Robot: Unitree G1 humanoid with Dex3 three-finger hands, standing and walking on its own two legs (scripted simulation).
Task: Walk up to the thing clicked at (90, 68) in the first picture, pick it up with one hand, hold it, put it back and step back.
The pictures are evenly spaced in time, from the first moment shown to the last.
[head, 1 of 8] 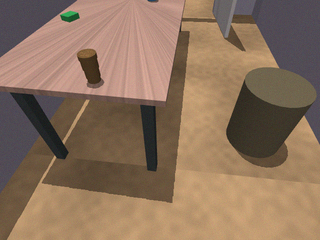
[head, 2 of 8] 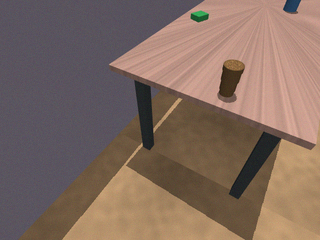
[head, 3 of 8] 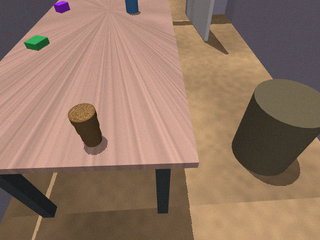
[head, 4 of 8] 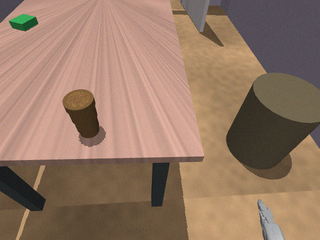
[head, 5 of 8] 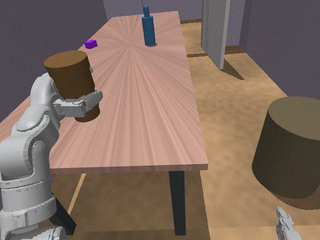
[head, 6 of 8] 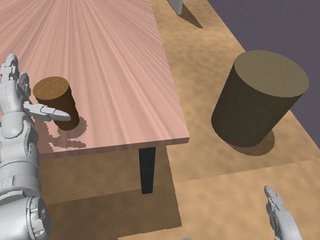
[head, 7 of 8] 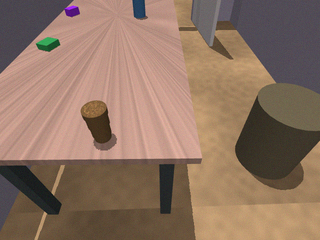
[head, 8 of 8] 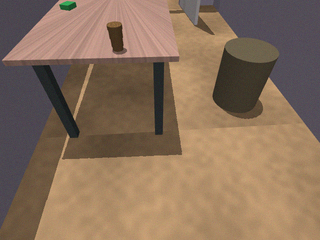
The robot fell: no
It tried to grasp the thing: yes
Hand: left
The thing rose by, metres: 0.26
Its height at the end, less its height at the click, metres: +0.00
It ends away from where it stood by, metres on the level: 0.01
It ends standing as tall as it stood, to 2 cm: yes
